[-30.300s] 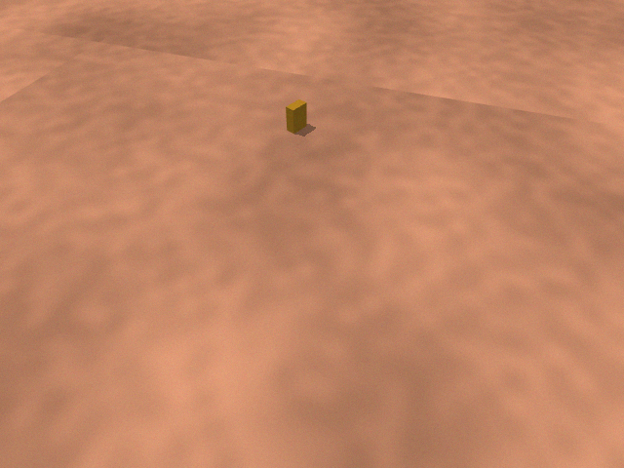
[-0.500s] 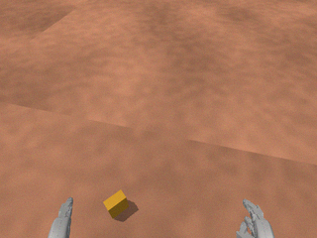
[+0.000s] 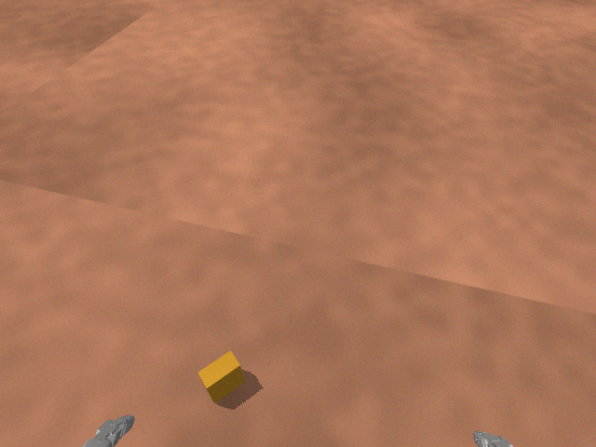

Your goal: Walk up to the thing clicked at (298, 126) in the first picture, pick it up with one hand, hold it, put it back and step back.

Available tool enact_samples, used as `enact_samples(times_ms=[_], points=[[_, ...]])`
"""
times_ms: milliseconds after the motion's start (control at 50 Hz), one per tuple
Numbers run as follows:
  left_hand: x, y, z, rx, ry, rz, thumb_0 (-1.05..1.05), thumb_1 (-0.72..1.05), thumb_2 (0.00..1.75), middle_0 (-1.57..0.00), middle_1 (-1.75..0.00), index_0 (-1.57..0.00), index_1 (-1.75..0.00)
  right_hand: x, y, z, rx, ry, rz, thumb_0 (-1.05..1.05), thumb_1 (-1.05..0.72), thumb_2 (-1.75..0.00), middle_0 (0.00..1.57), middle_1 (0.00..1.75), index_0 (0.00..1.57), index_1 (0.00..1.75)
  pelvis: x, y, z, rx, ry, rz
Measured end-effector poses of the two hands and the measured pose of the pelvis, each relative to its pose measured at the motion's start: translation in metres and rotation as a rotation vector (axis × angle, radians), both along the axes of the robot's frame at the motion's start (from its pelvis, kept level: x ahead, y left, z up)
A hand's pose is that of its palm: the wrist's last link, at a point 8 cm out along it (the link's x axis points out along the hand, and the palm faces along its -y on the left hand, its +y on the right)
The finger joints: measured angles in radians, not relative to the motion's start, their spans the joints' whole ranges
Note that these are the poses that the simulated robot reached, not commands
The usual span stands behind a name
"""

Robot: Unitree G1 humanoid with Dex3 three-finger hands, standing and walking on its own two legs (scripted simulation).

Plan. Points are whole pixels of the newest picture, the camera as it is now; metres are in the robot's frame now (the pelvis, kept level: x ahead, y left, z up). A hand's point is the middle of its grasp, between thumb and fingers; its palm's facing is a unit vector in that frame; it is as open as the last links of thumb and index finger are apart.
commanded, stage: stand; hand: left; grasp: from the side
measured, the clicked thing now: (222, 377) +0.44 +0.23 -0.67
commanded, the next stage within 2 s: step back in 1.98 s
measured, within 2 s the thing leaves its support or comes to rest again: neither
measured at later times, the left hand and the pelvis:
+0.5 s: hand out of the picture +0.04 +0.25 -0.12, palm faces -0.02 -0.94 -0.35, open 7.4 cm; pelvis -0.02 +0.01 +0.03, yaw +0 degrees
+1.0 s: hand out of the picture +0.05 +0.24 -0.12, palm faces -0.05 -0.94 -0.34, open 7.4 cm; pelvis -0.01 +0.00 +0.04, yaw -1 degrees
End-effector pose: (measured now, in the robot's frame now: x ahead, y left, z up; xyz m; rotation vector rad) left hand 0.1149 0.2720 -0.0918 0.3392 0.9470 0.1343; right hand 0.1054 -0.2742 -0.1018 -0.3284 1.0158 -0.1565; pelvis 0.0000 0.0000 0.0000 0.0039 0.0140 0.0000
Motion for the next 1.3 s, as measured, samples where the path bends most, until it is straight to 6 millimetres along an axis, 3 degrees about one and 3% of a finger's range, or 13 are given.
enact_samples(times_ms=[180, 400, 640, 920, 1300], points=[[-0.037, 0.019, -0.001, 0.015, 0.135, 0.070, 0.01, 0.88, 0.90, -0.21, -0.30, -0.20, -0.30, -0.034, -0.006, 0.004, -0.003, 0.105, -0.065, 0.01, -0.91, -0.90, 0.20, 0.29, 0.20, 0.30, 0.000, 0.007, 0.016, 0.000, -0.051, -0.004], [-0.068, 0.020, 0.006, 0.011, 0.223, 0.100, 0.01, 0.90, 0.90, -0.21, -0.30, -0.20, -0.30, -0.057, 0.007, 0.003, 0.049, 0.167, -0.075, 0.01, -0.91, -0.90, 0.20, 0.30, 0.21, 0.30, -0.013, 0.008, 0.030, 0.006, -0.087, -0.004], [-0.094, 0.020, 0.008, 0.024, 0.294, 0.119, 0.01, 0.90, 0.90, -0.21, -0.30, -0.20, -0.30, -0.077, -0.008, 0.003, 0.045, 0.221, -0.102, 0.01, -0.91, -0.90, 0.20, 0.30, 0.21, 0.30, -0.022, 0.002, 0.034, 0.007, -0.091, -0.005], [-0.083, 0.013, 0.006, 0.017, 0.315, 0.105, 0.01, 0.90, 0.90, -0.21, -0.30, -0.20, -0.30, -0.088, -0.021, 0.005, 0.031, 0.268, -0.129, 0.01, -0.91, -0.90, 0.20, 0.29, 0.20, 0.30, -0.017, -0.004, 0.035, 0.004, -0.075, -0.015], [-0.036, 0.009, 0.012, 0.013, 0.253, 0.079, 0.01, 0.90, 0.90, -0.21, -0.30, -0.20, -0.30, -0.056, -0.022, 0.009, 0.032, 0.216, -0.129, 0.01, -0.91, -0.90, 0.20, 0.29, 0.20, 0.30, 0.000, -0.005, 0.037, 0.002, -0.072, -0.022]])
